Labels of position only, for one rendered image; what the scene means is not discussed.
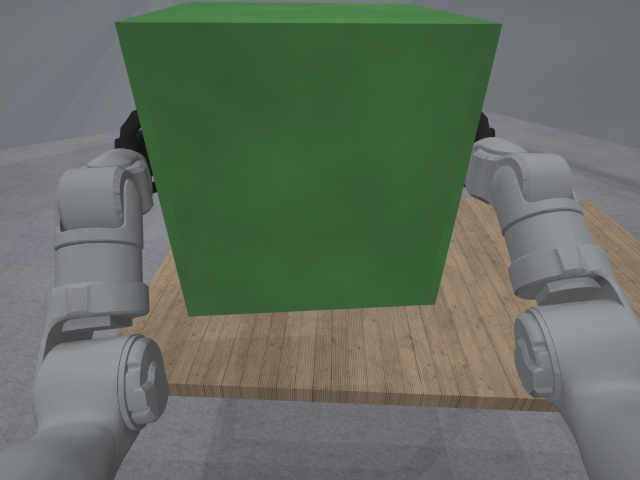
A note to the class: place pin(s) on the robot left upper arm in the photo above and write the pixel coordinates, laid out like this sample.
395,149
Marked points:
91,400

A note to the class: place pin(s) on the robot right upper arm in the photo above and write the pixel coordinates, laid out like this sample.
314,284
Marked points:
584,357

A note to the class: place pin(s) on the carton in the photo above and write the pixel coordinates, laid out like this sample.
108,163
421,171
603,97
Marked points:
308,156

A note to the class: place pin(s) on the robot left forearm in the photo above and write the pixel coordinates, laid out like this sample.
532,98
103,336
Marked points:
98,239

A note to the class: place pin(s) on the robot right hand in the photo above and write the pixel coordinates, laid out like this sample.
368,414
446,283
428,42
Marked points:
483,130

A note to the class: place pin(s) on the robot left hand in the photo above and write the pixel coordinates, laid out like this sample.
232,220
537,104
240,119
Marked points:
132,138

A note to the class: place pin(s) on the table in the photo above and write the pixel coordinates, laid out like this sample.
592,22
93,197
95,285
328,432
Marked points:
458,353

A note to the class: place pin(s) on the robot right forearm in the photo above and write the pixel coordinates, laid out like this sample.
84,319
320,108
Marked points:
554,259

